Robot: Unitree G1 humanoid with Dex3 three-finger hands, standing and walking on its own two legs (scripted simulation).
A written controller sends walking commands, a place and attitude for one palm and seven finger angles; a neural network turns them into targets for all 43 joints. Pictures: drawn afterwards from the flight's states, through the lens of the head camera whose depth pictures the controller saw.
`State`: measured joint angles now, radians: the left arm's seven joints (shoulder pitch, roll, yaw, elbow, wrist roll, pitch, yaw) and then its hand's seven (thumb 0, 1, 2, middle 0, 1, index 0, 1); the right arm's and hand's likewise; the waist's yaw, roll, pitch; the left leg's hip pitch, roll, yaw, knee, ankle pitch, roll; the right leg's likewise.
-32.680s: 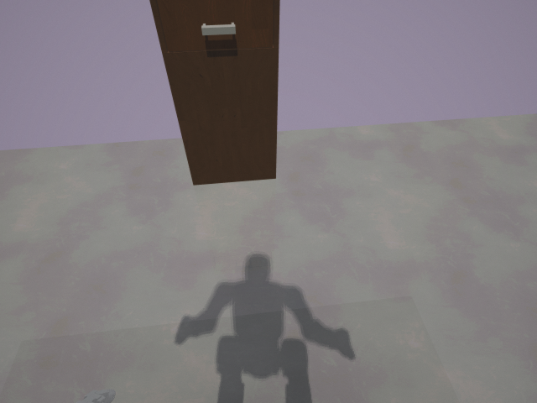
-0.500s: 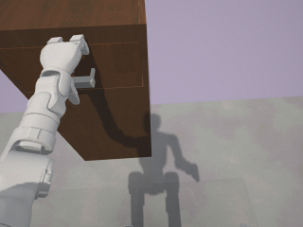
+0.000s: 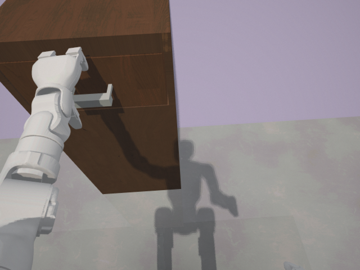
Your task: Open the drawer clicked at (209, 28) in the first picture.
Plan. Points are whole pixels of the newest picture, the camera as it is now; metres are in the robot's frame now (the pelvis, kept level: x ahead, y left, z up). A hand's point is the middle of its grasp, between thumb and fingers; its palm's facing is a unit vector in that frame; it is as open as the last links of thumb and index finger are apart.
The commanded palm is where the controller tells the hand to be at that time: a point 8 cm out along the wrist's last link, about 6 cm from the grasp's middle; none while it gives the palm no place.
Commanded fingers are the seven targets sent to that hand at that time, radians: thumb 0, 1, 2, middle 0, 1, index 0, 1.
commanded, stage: lower the fingers behind the handle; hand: left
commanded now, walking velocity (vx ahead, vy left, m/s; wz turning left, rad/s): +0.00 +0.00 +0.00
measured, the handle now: (89, 94) +0.54 +0.25 +0.05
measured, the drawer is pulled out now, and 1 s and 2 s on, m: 0.00 0.00 0.00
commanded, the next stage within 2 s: lift the hand off the handle in 1.68 s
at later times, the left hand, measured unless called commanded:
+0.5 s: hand (70, 108) +0.46 +0.26 +0.09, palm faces +0.02 +0.02 -1.00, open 13.9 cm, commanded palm +0.44 +0.24 +0.14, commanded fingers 0.00 -0.50 0.30 -0.30 -1.20 -0.30 -1.20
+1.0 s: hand (85, 113) +0.46 +0.23 +0.07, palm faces +0.01 -0.02 -1.00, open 13.9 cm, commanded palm +0.44 +0.24 +0.11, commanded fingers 0.00 -0.50 0.30 -0.30 -1.20 -0.30 -1.20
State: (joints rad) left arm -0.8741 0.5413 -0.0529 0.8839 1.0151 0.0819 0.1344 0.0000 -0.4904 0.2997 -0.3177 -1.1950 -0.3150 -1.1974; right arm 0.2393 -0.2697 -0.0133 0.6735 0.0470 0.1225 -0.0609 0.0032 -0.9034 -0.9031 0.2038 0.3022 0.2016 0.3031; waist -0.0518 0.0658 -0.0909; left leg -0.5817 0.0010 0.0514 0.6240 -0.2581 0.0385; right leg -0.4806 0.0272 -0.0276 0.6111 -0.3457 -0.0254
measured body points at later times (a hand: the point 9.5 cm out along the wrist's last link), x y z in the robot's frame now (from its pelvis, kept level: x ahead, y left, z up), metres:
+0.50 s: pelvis +0.00 +0.00 -0.01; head +0.06 -0.02 +0.44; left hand +0.45 +0.26 +0.15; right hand +0.08 -0.27 -0.14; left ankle +0.02 +0.09 -0.72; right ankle -0.04 -0.11 -0.72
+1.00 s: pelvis -0.01 +0.00 -0.01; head +0.06 +0.00 +0.43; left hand +0.46 +0.23 +0.13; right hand +0.04 -0.27 -0.14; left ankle +0.02 +0.09 -0.72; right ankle -0.04 -0.11 -0.72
